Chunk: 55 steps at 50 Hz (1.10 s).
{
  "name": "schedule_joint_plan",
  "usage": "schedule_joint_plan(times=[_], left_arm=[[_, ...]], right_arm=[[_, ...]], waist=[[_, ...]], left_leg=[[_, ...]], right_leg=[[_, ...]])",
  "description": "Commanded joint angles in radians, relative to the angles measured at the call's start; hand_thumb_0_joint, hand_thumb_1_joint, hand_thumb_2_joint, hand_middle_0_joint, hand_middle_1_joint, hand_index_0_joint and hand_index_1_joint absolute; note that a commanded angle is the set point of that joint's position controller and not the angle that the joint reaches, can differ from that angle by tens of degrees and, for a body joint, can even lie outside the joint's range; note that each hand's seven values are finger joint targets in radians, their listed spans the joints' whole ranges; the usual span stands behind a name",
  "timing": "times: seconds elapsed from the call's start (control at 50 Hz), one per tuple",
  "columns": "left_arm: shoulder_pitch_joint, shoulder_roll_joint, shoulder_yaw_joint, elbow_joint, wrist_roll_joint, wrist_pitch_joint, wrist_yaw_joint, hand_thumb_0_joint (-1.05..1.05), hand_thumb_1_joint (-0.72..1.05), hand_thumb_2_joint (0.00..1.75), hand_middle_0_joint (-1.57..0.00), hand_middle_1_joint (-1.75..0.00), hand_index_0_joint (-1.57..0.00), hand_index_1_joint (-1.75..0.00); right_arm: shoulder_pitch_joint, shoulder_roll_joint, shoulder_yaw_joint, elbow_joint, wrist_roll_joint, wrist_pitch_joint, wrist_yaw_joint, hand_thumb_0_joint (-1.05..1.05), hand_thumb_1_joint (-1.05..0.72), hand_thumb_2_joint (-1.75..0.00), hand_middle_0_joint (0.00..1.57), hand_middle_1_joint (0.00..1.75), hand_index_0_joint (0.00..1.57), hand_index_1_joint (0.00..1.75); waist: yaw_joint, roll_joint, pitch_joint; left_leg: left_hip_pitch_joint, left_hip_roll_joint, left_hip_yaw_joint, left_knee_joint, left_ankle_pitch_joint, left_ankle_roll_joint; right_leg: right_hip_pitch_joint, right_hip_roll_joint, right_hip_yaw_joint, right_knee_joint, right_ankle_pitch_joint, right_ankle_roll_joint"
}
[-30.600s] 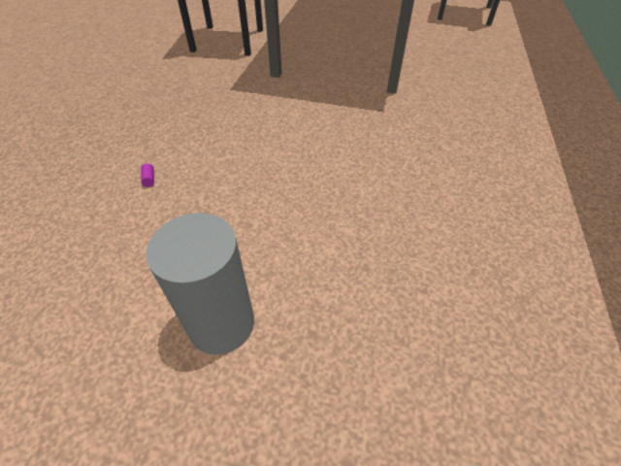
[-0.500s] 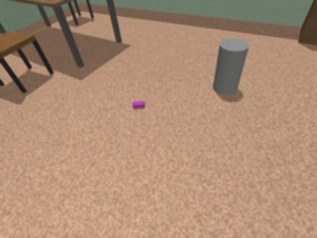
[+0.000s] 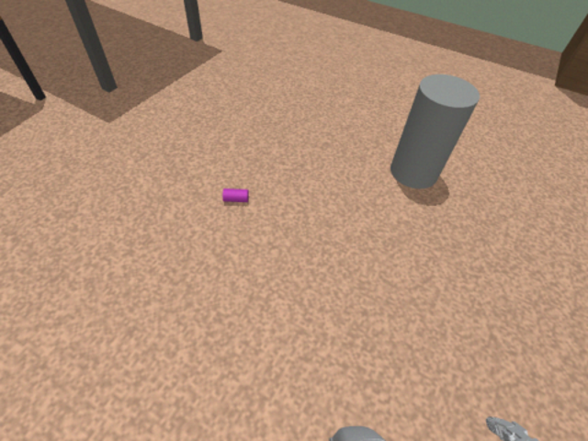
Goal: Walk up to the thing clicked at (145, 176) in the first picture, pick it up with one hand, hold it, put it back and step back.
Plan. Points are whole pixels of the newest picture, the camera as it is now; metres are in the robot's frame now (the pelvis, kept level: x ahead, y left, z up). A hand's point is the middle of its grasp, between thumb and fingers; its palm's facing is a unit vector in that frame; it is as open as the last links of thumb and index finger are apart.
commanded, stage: walk up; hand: left
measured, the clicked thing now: (235, 195) +1.16 +0.21 -0.74
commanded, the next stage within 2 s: none
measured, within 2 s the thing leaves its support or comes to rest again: neither
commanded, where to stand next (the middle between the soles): +0.76 -0.01 m, yaw -2 degrees
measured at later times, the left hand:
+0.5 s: hand (163, 335) +0.29 +0.22 -0.12, palm faces -0.01 -0.92 -0.40, open 7.3 cm
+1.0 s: hand (156, 234) +0.52 +0.28 -0.15, palm faces -0.05 -0.95 -0.32, open 7.3 cm
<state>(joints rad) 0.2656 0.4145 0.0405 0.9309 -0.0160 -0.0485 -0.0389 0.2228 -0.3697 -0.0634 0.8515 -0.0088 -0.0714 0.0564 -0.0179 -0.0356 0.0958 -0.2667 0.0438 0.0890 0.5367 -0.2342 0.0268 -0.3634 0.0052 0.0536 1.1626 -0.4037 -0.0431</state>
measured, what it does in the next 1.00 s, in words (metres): walks ahead: right foot, then left foot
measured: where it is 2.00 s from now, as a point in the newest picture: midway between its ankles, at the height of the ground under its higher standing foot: (285, 283)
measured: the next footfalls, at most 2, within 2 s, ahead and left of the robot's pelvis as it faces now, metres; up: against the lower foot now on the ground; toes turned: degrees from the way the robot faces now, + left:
right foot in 0.28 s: +0.30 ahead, -0.17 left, +0.00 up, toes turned -6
left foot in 0.72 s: +0.49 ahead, +0.11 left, +0.00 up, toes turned +5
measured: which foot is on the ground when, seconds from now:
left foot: down 0.00-0.30, up 0.32-0.70, down 0.72-1.00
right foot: up 0.00-0.26, down 0.28-0.76, up 0.78-1.00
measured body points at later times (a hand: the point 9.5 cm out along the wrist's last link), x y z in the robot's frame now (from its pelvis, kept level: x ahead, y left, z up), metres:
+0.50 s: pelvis +0.24 -0.05 +0.00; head +0.26 -0.08 +0.45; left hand +0.29 +0.26 -0.09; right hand +0.32 -0.36 -0.13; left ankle +0.26 +0.10 -0.66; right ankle +0.26 -0.16 -0.73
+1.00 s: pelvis +0.44 +0.01 +0.01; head +0.46 +0.04 +0.45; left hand +0.52 +0.33 -0.12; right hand +0.50 -0.30 -0.09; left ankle +0.45 +0.10 -0.73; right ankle +0.50 -0.16 -0.67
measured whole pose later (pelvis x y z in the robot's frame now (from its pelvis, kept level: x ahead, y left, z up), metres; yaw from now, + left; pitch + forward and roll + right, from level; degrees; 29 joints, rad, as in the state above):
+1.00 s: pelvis +0.44 +0.01 +0.01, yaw -1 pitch -3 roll -1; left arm 0.28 0.44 0.05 0.87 -0.01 -0.04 -0.05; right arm 0.32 -0.37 -0.04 0.83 -0.01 -0.08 0.05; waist -0.02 -0.06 0.09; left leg -0.15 0.01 0.11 0.47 -0.25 0.05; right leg -0.51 -0.06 0.06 1.00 -0.26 -0.02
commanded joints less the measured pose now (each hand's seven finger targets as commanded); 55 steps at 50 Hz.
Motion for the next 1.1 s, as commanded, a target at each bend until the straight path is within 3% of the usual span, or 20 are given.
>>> schedule_joint_plan(times=[0.0, 0.08, 0.16, 0.24, 0.26, 0.28, 0.3, 0.38, 0.42, 0.5, 0.6, 0.66, 0.7, 0.72, 0.74, 0.76, 0.82, 0.86, 1.0, 1.08], left_arm=[[0.079, 0.165, 0.051, -0.070, -0.001, -0.022, -0.006, 0.00, 0.90, 0.90, -0.20, -0.30, -0.20, -0.30], [-0.027, 0.160, 0.051, -0.117, 0.018, -0.022, -0.032, 0.00, 0.90, 0.90, -0.20, -0.30, -0.20, -0.30], [-0.043, 0.163, 0.069, -0.106, 0.023, -0.034, -0.043, 0.00, 0.90, 0.90, -0.20, -0.30, -0.20, -0.30], [0.148, 0.229, 0.108, -0.049, 0.031, -0.044, -0.020, 0.00, 0.90, 0.90, -0.20, -0.30, -0.20, -0.30], [0.248, 0.295, 0.135, -0.042, 0.038, -0.052, -0.006, 0.00, 0.90, 0.90, -0.20, -0.30, -0.20, -0.30], [0.229, 0.355, 0.137, -0.076, 0.031, -0.063, 0.004, 0.00, 0.90, 0.90, -0.20, -0.30, -0.20, -0.30], [0.181, 0.366, 0.135, -0.083, 0.014, -0.060, 0.006, 0.00, 0.90, 0.90, -0.20, -0.30, -0.20, -0.30], [0.051, 0.261, 0.098, -0.108, 0.004, -0.066, 0.020, 0.00, 0.90, 0.90, -0.20, -0.30, -0.20, -0.30], [0.042, 0.234, 0.087, -0.114, 0.009, -0.071, 0.019, 0.00, 0.90, 0.90, -0.20, -0.30, -0.20, -0.30], [0.035, 0.251, 0.096, -0.150, 0.024, -0.080, 0.017, 0.00, 0.90, 0.90, -0.20, -0.30, -0.20, -0.30], [0.079, 0.268, 0.096, -0.148, 0.029, -0.076, 0.012, 0.00, 0.90, 0.90, -0.20, -0.30, -0.20, -0.30], [0.039, 0.283, 0.096, -0.150, 0.028, -0.066, 0.013, 0.00, 0.90, 0.90, -0.20, -0.30, -0.20, -0.30], [0.066, 0.222, 0.069, -0.154, 0.031, -0.058, 0.016, 0.00, 0.90, 0.90, -0.20, -0.30, -0.20, -0.30], [0.129, 0.148, 0.045, -0.157, 0.019, -0.053, 0.016, 0.00, 0.90, 0.90, -0.20, -0.30, -0.20, -0.30], [0.177, 0.109, 0.035, -0.156, 0.013, -0.045, 0.016, 0.00, 0.90, 0.90, -0.20, -0.30, -0.20, -0.30], [0.137, 0.237, 0.064, -0.131, 0.018, -0.034, 0.036, 0.00, 0.90, 0.90, -0.20, -0.30, -0.20, -0.30], [0.100, 0.218, 0.054, -0.100, 0.005, -0.033, 0.026, 0.00, 0.90, 0.90, -0.20, -0.30, -0.20, -0.30], [0.139, 0.193, 0.054, -0.084, -0.002, -0.023, 0.013, 0.00, 0.90, 0.90, -0.20, -0.30, -0.20, -0.30], [-0.003, 0.172, 0.058, -0.132, 0.021, -0.011, -0.014, 0.00, 0.90, 0.90, -0.20, -0.30, -0.20, -0.30], [-0.058, 0.142, 0.056, -0.148, 0.024, -0.021, -0.024, 0.00, 0.90, 0.90, -0.20, -0.30, -0.20, -0.30]], right_arm=[[0.068, -0.270, -0.068, -0.050, 0.011, -0.029, -0.031, 0.00, -0.90, -0.90, 0.20, 0.30, 0.20, 0.30], [0.044, -0.296, -0.072, -0.073, 0.003, -0.040, -0.022, 0.00, -0.90, -0.90, 0.20, 0.30, 0.20, 0.30], [0.040, -0.294, -0.071, -0.086, 0.003, -0.035, -0.015, 0.00, -0.90, -0.90, 0.20, 0.30, 0.20, 0.30], [0.056, -0.247, -0.051, -0.100, 0.007, -0.022, -0.017, 0.00, -0.90, -0.90, 0.20, 0.30, 0.20, 0.30], [0.127, -0.190, -0.032, -0.103, 0.010, -0.022, -0.016, 0.00, -0.90, -0.90, 0.20, 0.30, 0.20, 0.30], [0.181, -0.163, -0.018, -0.106, 0.012, -0.013, -0.015, 0.00, -0.90, -0.90, 0.20, 0.30, 0.20, 0.30], [0.138, -0.273, -0.045, -0.087, 0.010, -0.004, -0.027, 0.00, -0.90, -0.90, 0.20, 0.30, 0.20, 0.30], [0.119, -0.235, -0.038, -0.036, 0.031, 0.007, -0.020, 0.00, -0.90, -0.90, 0.20, 0.30, 0.20, 0.30], [0.147, -0.224, -0.042, -0.025, 0.018, 0.019, -0.009, 0.00, -0.90, -0.90, 0.20, 0.30, 0.20, 0.30], [0.072, -0.219, -0.052, -0.049, 0.000, 0.028, 0.013, 0.00, -0.90, -0.90, 0.20, 0.30, 0.20, 0.30], [-0.056, -0.205, -0.056, -0.086, -0.010, 0.009, 0.030, 0.00, -0.90, -0.90, 0.20, 0.30, 0.20, 0.30], [0.010, -0.211, -0.063, -0.064, -0.009, -0.001, 0.030, 0.00, -0.90, -0.90, 0.20, 0.30, 0.20, 0.30], [0.190, -0.269, -0.087, -0.007, -0.020, -0.013, 0.011, 0.00, -0.90, -0.90, 0.20, 0.30, 0.20, 0.30], [0.279, -0.336, -0.110, 0.003, -0.035, -0.020, -0.002, 0.00, -0.90, -0.90, 0.20, 0.30, 0.20, 0.30], [0.240, -0.388, -0.113, -0.035, -0.027, -0.025, -0.013, 0.00, -0.90, -0.90, 0.20, 0.30, 0.20, 0.30], [0.213, -0.402, -0.118, -0.043, 0.011, -0.020, -0.012, 0.00, -0.90, -0.90, 0.20, 0.30, 0.20, 0.30], [0.113, -0.290, -0.070, -0.063, 0.015, -0.023, -0.029, 0.00, -0.90, -0.90, 0.20, 0.30, 0.20, 0.30], [0.106, -0.271, -0.060, -0.058, 0.017, -0.035, -0.028, 0.00, -0.90, -0.90, 0.20, 0.30, 0.20, 0.30], [0.127, -0.283, -0.070, -0.089, 0.003, -0.037, -0.032, 0.00, -0.90, -0.90, 0.20, 0.30, 0.20, 0.30], [0.130, -0.283, -0.068, -0.098, 0.002, -0.026, -0.027, 0.00, -0.90, -0.90, 0.20, 0.30, 0.20, 0.30]], waist=[[0.013, 0.146, -0.063], [0.001, 0.179, 0.028], [0.006, 0.174, -0.032], [0.119, -0.019, -0.153], [0.154, -0.218, -0.225], [0.110, -0.278, -0.204], [0.117, -0.191, -0.165], [0.035, -0.094, -0.043], [0.018, -0.117, -0.043], [0.032, -0.078, -0.019], [0.072, -0.076, -0.022], [0.019, -0.062, -0.068], [-0.068, 0.101, -0.173], [-0.096, 0.307, -0.229], [-0.054, 0.374, -0.212], [-0.067, 0.266, -0.203], [-0.007, 0.129, -0.037], [0.020, 0.173, -0.027], [-0.016, 0.166, 0.008], [-0.022, 0.170, 0.002]], left_leg=[[0.131, 0.219, -0.165, -0.256, 0.305, 0.179], [0.086, 0.233, -0.102, -0.301, 0.234, 0.210], [0.039, 0.192, -0.068, -0.218, 0.133, 0.165], [-0.085, 0.110, -0.001, 0.194, 0.211, 0.099], [-0.195, 0.011, 0.028, 0.488, 0.052, 0.063], [-0.350, -0.071, -0.040, 0.638, -0.278, 0.024], [-0.382, -0.035, -0.097, 0.732, -0.292, 0.016], [-0.275, 0.037, -0.183, 0.626, -0.105, 0.021], [-0.222, 0.027, -0.158, 0.548, -0.048, 0.008], [-0.272, 0.045, -0.131, 0.341, -0.008, -0.037], [-0.169, 0.057, -0.070, 0.101, 0.070, -0.022], [-0.024, 0.036, -0.029, 0.023, 0.087, 0.007], [0.260, -0.006, -0.037, -0.010, 0.016, 0.037], [0.398, 0.137, -0.265, -0.111, -0.175, 0.094], [0.465, 0.352, -0.705, -0.237, -0.249, 0.166], [0.423, 0.413, -0.778, -0.254, -0.219, 0.259], [0.155, 0.258, -0.359, -0.240, 0.178, 0.126], [0.096, 0.204, -0.225, -0.245, 0.294, 0.108], [0.144, 0.219, -0.152, -0.290, 0.241, 0.191], [0.120, 0.193, -0.105, -0.235, 0.296, 0.166]], right_leg=[[-0.131, -0.066, 0.033, -0.096, 0.109, 0.029], [-0.168, -0.118, -0.050, -0.372, 0.186, 0.049], [0.037, -0.086, -0.101, -0.531, 0.332, 0.025], [0.401, -0.024, -0.134, -0.595, 0.217, -0.018], [0.518, -0.160, 0.101, -0.718, 0.016, -0.055], [0.527, -0.403, 0.533, -0.872, -0.044, -0.123], [0.483, -0.456, 0.655, -0.918, -0.036, -0.210], [0.211, -0.271, 0.191, -0.882, 0.322, -0.116], [0.156, -0.224, 0.079, -0.891, 0.372, -0.117], [0.161, -0.255, 0.037, -0.942, 0.180, -0.177], [0.156, -0.273, 0.011, -0.894, 0.165, -0.158], [0.146, -0.275, -0.008, -0.796, 0.225, -0.136], [0.053, -0.180, -0.093, -0.460, 0.366, -0.089], [-0.106, -0.088, -0.154, -0.165, 0.258, -0.042], [-0.329, 0.050, -0.101, -0.021, -0.119, 0.000], [-0.339, -0.015, -0.016, 0.061, -0.151, -0.018], [-0.225, -0.071, 0.082, -0.011, 0.039, -0.011], [-0.163, -0.076, 0.035, -0.067, 0.100, 0.002], [-0.208, -0.106, -0.030, -0.318, 0.190, 0.045], [-0.094, -0.087, -0.095, -0.511, 0.267, 0.027]])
